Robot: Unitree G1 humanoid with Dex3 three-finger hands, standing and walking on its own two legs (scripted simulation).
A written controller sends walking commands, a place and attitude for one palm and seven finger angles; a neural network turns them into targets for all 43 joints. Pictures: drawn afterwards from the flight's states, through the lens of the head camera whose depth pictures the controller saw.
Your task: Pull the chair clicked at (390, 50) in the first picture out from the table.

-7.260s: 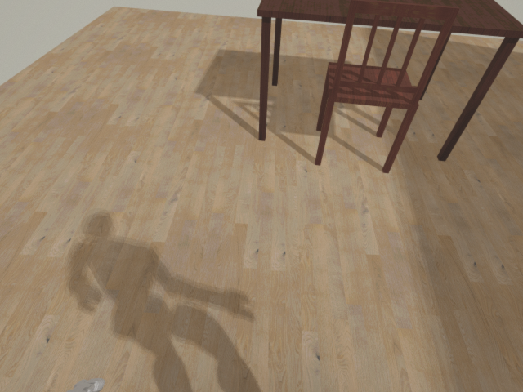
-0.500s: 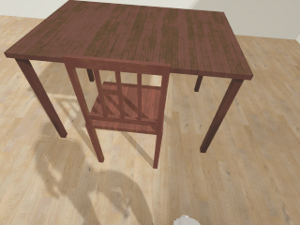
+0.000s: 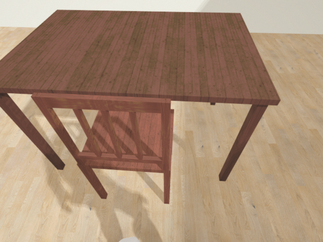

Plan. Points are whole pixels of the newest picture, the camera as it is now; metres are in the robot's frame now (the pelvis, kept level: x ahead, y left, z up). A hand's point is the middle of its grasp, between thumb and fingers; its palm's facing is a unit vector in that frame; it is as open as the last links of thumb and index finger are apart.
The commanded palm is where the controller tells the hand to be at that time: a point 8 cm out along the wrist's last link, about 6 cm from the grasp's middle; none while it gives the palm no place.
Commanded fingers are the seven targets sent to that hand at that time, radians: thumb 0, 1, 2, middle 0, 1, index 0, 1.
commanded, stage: come to a stop and stand still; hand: left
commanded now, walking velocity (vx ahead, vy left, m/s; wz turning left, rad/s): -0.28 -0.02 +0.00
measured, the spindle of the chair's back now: (113, 135) +0.47 +0.21 -0.10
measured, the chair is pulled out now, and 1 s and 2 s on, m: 0.00 0.00 0.00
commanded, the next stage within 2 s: look again from close up in 1.18 s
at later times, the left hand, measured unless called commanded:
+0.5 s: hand out of the picture +0.00 +0.19 -0.17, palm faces +0.02 -0.96 -0.29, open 7.4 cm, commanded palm none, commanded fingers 0.00 0.90 0.90 -0.20 -0.30 -0.20 -0.30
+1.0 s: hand out of the picture -0.06 +0.15 -0.17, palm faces +0.03 -0.98 -0.20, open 7.4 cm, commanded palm none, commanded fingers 0.00 0.90 0.90 -0.20 -0.30 -0.20 -0.30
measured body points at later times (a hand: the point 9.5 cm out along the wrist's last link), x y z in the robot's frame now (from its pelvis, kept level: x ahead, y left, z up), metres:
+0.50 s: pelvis -0.03 -0.01 -0.01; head -0.02 -0.04 +0.44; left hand +0.00 +0.23 -0.15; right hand +0.05 -0.25 -0.17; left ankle +0.05 +0.13 -0.73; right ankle -0.05 -0.12 -0.74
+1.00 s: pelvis -0.07 -0.03 +0.00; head -0.06 -0.03 +0.45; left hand -0.06 +0.20 -0.16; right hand -0.09 -0.23 -0.17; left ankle -0.05 +0.11 -0.74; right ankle -0.05 -0.12 -0.74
